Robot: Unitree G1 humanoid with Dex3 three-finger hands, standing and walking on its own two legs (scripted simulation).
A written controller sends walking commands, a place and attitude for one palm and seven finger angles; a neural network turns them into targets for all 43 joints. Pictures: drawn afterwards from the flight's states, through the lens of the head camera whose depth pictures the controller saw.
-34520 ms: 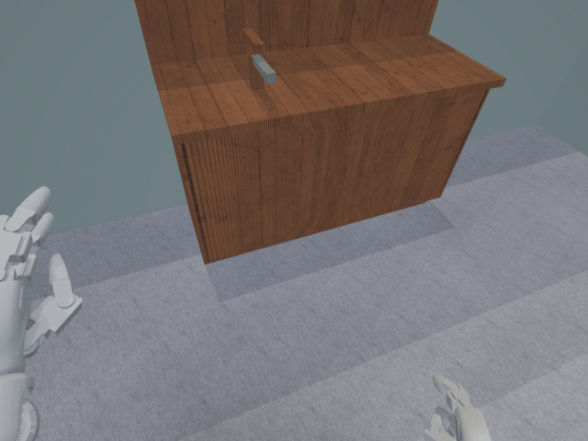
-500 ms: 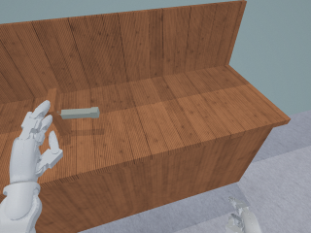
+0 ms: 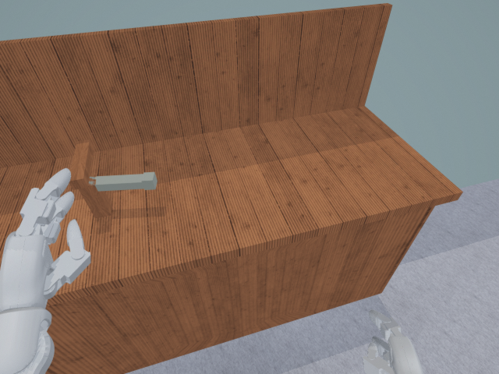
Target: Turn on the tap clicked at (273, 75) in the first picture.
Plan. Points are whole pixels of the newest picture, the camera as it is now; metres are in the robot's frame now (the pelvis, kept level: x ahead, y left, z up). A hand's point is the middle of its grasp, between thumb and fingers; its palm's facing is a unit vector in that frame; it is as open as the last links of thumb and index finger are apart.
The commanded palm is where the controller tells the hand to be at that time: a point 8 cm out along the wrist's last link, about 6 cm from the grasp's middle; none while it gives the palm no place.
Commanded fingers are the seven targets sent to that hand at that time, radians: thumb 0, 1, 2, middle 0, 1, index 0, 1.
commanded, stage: step back with the hand held close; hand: left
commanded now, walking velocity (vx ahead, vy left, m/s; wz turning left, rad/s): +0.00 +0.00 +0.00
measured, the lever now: (149, 181) +0.48 +0.29 +0.02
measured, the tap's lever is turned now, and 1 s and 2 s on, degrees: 77 77 77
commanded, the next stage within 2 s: stop stepping back and stand still in 1.64 s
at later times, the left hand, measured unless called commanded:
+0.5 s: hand (57, 277) +0.18 +0.27 +0.14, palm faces +0.33 -0.84 -0.43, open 7.4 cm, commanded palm +0.12 +0.31 +0.17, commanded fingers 0.00 0.90 0.90 -0.20 -0.30 -0.20 -0.30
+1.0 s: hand (24, 313) +0.13 +0.27 +0.15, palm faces +0.38 -0.84 -0.39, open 7.4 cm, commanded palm +0.07 +0.32 +0.17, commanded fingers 0.00 0.90 0.90 -0.20 -0.30 -0.20 -0.30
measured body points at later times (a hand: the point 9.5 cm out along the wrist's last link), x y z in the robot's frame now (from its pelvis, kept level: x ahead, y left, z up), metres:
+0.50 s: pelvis -0.04 +0.03 -0.01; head -0.02 +0.03 +0.44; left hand +0.15 +0.31 +0.17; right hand +0.14 -0.21 -0.09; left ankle -0.01 +0.12 -0.75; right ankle +0.02 -0.10 -0.75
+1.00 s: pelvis -0.09 +0.04 -0.02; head -0.07 +0.06 +0.42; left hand +0.10 +0.31 +0.17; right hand +0.08 -0.20 -0.10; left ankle -0.01 +0.12 -0.75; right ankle +0.01 -0.10 -0.75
